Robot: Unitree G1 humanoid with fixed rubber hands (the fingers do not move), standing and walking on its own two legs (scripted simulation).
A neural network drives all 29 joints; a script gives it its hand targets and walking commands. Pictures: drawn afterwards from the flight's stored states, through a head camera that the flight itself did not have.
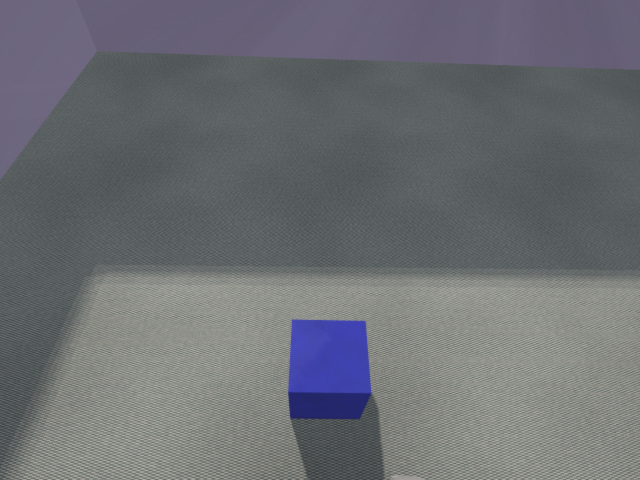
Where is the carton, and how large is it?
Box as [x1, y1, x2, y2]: [288, 320, 370, 418]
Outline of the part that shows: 292,320 288,386 290,418 359,418 370,394 365,321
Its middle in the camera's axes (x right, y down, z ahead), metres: +0.01 +0.40 +1.13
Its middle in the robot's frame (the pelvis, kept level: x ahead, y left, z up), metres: +0.49 -0.03 -0.65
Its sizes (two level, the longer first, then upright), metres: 0.210 0.200 0.250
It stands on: the floor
